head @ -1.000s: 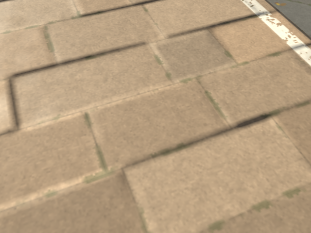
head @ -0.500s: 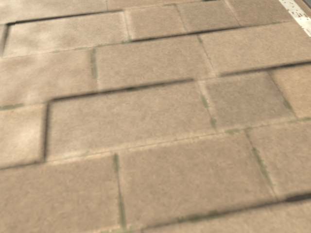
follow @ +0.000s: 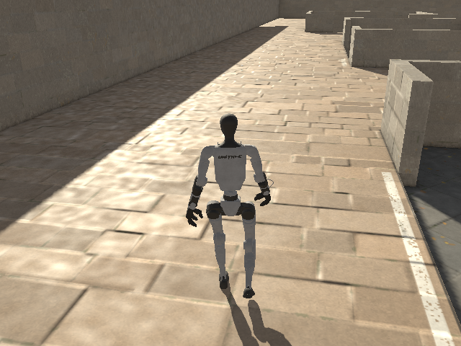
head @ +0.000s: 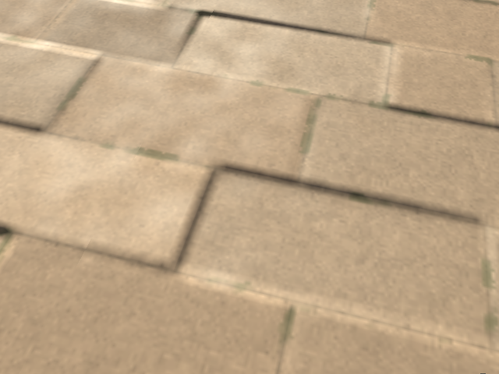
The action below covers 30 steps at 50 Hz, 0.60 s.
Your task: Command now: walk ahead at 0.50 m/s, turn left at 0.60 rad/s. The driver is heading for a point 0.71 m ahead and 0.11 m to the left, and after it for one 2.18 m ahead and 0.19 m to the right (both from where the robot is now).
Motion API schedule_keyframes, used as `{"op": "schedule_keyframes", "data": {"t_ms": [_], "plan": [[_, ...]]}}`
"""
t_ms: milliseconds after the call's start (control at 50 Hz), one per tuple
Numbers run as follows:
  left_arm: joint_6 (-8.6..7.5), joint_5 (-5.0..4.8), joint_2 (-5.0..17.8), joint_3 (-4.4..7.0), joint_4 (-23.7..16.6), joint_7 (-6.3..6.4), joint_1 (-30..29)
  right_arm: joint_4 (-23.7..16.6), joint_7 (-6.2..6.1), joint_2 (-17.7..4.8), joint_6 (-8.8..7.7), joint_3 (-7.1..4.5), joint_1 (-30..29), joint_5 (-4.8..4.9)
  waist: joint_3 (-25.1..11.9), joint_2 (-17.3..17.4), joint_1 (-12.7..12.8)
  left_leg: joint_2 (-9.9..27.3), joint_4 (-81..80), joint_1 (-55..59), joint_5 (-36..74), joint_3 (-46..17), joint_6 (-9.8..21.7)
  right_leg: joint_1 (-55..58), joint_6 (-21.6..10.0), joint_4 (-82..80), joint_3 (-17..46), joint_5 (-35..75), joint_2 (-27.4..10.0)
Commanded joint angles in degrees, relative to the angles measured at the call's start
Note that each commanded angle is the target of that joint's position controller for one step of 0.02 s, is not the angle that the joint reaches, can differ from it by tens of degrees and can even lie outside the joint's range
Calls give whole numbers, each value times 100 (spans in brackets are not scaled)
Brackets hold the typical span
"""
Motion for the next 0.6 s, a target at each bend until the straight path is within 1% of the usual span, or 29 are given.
{"op": "schedule_keyframes", "data": {"t_ms": [20,40,60,80,100,120,160,200,260,320,360,380,400,420,440,460,480,500,520,540,560,580,600], "plan": [[-233,-32,703,113,-800,-25,-475,172,-194,-989,-9,-349,1346,127,-655,94,-506,1848,-1909,2781,1416,-2720,1042,-2774,-83,744,691,493,-172],[-158,62,687,118,-783,-24,-403,176,-211,-853,-60,-299,1144,152,-484,90,-273,1553,-1970,2254,1835,-2359,901,-2398,-39,404,745,485,-255],[-51,146,665,109,-698,-35,-203,129,-205,-753,-108,-257,974,154,-526,146,-117,1372,-2045,1951,2011,-2126,845,-2059,15,230,744,517,-271],[37,185,643,115,-685,-57,-151,128,-181,-729,-170,-243,992,170,-581,184,-71,1277,-2097,1808,2171,-2056,866,-1933,64,122,697,538,-231],[93,188,596,112,-701,-81,-186,173,-163,-765,-211,-256,1074,184,-572,186,-59,1194,-2177,1698,2150,-1996,887,-1944,110,-30,654,648,-204],[125,176,550,105,-742,-94,-316,213,-151,-835,-232,-280,1167,177,-515,188,-79,1134,-2274,1596,1960,-1979,885,-2020,148,-221,627,840,-185],[144,159,513,97,-902,-100,-817,293,-144,-897,-246,-302,1412,161,-296,218,-222,1075,-2442,1548,1605,-2052,838,-2347,214,-676,608,1295,-172],[136,149,520,95,-1052,-96,-1327,378,-145,-881,-249,-302,1682,163,-145,269,-404,1046,-2485,1718,1477,-2154,765,-2653,243,-1201,638,1728,-132],[99,125,505,71,-1215,-119,-1873,486,-167,-900,-266,-312,2028,164,-138,331,-622,1029,-2326,2119,1729,-2241,662,-2801,208,-1849,684,2219,17],[35,87,496,28,-1411,-149,-2389,572,-215,-934,-262,-319,2326,125,-108,363,-805,1071,-2040,2473,2291,-2371,621,-2762,133,-2400,661,2316,224],[-15,57,542,17,-1515,-152,-2533,587,-265,-997,-253,-333,2362,100,-93,428,-803,1151,-1844,2598,2601,-2530,537,-2494,36,-2754,702,2225,341],[-37,50,593,27,-1505,-141,-2412,572,-292,-1040,-250,-343,2280,95,-106,467,-712,1178,-1741,2572,2709,-2604,445,-2167,-28,-2960,741,2128,395],[-58,42,655,48,-1434,-116,-2122,538,-306,-1094,-250,-353,2103,91,-150,514,-538,1165,-1583,2402,2941,-2612,320,-1611,-113,-3167,735,1943,481],[-83,34,773,99,-1281,-62,-1619,497,-293,-1157,-264,-363,1906,84,-333,527,-296,1067,-1172,2177,3551,-2566,180,-794,-214,-3288,672,1664,648],[-137,43,916,171,-1052,10,-852,494,-248,-1177,-291,-359,1790,116,-727,318,81,786,-270,1958,3859,-2375,38,272,-338,-3597,604,1715,700],[-204,130,1217,258,-943,104,-1,422,-184,-942,-338,-293,1783,168,-1390,-56,448,417,1123,1287,2881,-2095,-100,1638,-566,-3784,1349,1089,-87],[-191,268,1681,355,-978,177,432,227,-191,-323,-357,-157,2128,301,-2096,-1143,352,-349,2844,-218,-695,-1398,-287,3023,-957,-4166,3548,160,-1703],[-110,163,1657,378,-985,141,75,210,-213,-667,-315,-184,2431,151,-2178,-1592,-20,-306,3580,-940,-1896,-1235,-281,2722,-1341,-4735,5232,-126,-2108],[-79,99,1066,266,-1066,116,-389,377,-225,-834,-228,-221,2185,40,-1270,-685,-163,128,3808,-1111,-1373,-1205,-275,1887,-1299,-4804,4504,-531,-1906],[-88,64,675,170,-1052,86,-639,386,-162,-798,-194,-208,1816,15,-685,-157,-153,315,3595,-1005,-969,-1082,-310,1181,-1200,-4920,3542,-160,-1565],[-105,85,554,129,-1004,80,-737,373,-111,-681,-156,-197,1686,16,-454,-214,-237,472,3344,-872,-796,-1010,-346,797,-1049,-5062,2826,443,-1287],[-147,71,542,116,-895,92,-658,349,-58,-631,-95,-192,1620,-33,-326,-428,-277,576,3198,-774,-750,-957,-389,552,-1001,-5147,2323,1057,-1127],[-203,47,557,124,-806,71,-576,363,-13,-568,-32,-173,1617,-47,-295,-493,-307,601,3181,-694,-692,-890,-410,434,-981,-5201,1946,1604,-1038]]}}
